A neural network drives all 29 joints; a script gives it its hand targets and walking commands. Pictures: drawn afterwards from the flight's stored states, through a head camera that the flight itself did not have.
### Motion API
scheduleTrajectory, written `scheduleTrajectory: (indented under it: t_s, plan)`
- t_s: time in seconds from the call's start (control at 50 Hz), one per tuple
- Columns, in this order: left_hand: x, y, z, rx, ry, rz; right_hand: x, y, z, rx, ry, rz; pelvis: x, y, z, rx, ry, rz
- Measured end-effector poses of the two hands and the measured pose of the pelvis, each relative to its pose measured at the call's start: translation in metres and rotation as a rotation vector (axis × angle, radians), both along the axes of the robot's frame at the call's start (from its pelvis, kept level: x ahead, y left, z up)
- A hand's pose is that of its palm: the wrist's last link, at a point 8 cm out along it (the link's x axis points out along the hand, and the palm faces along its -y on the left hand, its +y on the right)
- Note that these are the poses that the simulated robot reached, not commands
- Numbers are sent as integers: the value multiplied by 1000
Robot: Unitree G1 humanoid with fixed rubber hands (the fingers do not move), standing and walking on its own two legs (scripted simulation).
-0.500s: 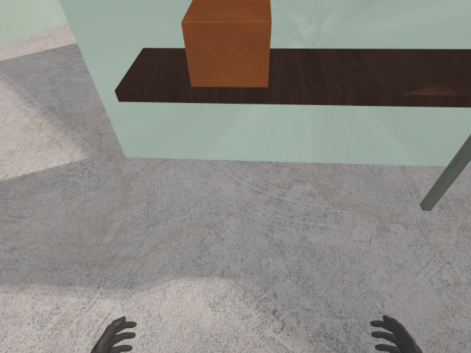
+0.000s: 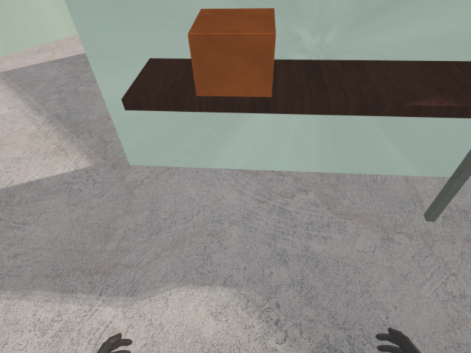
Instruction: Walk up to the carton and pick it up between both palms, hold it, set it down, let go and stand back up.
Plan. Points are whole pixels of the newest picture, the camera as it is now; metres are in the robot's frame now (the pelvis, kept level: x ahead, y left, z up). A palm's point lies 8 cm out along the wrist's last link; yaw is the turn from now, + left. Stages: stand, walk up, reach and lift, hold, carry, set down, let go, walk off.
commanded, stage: walk up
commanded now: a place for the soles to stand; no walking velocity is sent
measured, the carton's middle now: (235, 51) +1.12 +0.03 +0.04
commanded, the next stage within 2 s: none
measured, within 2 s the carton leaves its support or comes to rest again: neither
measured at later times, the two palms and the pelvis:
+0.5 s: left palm (101, 295) +0.26 +0.29 -0.08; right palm out of the picture +0.10 -0.23 -0.09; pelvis +0.12 +0.05 +0.00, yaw -4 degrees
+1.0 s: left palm (94, 263) +0.33 +0.33 -0.08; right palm (342, 223) +0.42 -0.22 -0.08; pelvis +0.30 +0.05 +0.00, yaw -3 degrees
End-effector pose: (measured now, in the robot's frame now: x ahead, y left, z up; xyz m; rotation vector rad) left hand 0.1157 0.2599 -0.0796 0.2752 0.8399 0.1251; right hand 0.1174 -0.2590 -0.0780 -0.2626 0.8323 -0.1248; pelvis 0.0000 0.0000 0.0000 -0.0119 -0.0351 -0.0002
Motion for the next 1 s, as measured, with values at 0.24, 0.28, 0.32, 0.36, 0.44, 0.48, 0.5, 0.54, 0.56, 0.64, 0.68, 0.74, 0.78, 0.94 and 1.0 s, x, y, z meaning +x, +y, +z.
scheduleTrajectory:
  t_s: [0.24, 0.28, 0.32, 0.36, 0.44, 0.48, 0.5, 0.54, 0.56, 0.64, 0.68, 0.74, 0.78, 0.94, 1.0]
  plan:
    - [-32, 75, -37, 29, 219, 77, 22, 31, -2, -73, 7, -7, 45, 49, -13, 2, -15, -15]
    - [-6, 73, -34, 18, 196, 35, 6, 31, -5, -84, 64, -59, 54, 52, -10, 3, -20, -23]
    - [24, 69, -28, 5, 157, -9, -8, 32, -5, -89, 121, -101, 64, 53, -5, 7, -23, -31]
    - [53, 63, -22, -9, 123, -48, -18, 33, -4, -86, 164, -135, 75, 53, 0, 14, -25, -41]
    - [106, 47, -10, -29, 76, -106, -25, 31, -7, -69, 229, -184, 99, 53, 5, 23, -20, -59]
    - [133, 38, -5, -27, 54, -133, -23, 29, -11, -55, 257, -202, 112, 50, 5, 30, -19, -67]
    - [147, 33, -2, -24, 42, -145, -22, 28, -14, -47, 270, -211, 120, 49, 4, 33, -19, -71]
    - [176, 23, 2, -14, 15, -166, -17, 24, -21, -31, 297, -227, 136, 44, 2, 39, -20, -81]
    - [191, 17, 4, -7, 0, -175, -13, 21, -26, -23, 310, -233, 144, 41, 0, 41, -20, -85]
    - [240, 2, 4, 43, -67, -185, 13, 9, -50, 1, 358, -215, 178, 25, -16, 21, -24, -93]
    - [245, 5, 3, 68, -64, -159, 38, 6, -55, 10, 363, -179, 191, 20, -19, 15, -32, -89]
    - [234, 18, 5, 100, 1, -90, 92, 3, -49, 12, 307, -126, 210, 19, -12, 16, -37, -87]
    - [224, 28, 9, 117, 50, -54, 133, 2, -40, 16, 246, -92, 223, 20, -5, 14, -35, -83]
    - [208, 59, 6, 105, 188, 43, 261, 26, -12, 29, 97, 15, 279, 34, 7, -2, -17, -69]
    - [216, 72, -4, 81, 221, 66, 303, 43, -5, 21, 56, 38, 305, 45, 5, -11, -11, -60]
